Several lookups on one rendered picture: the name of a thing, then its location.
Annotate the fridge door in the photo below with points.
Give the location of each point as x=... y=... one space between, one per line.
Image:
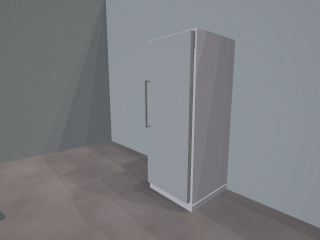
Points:
x=170 y=70

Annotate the handle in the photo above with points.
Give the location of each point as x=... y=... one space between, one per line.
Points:
x=145 y=105

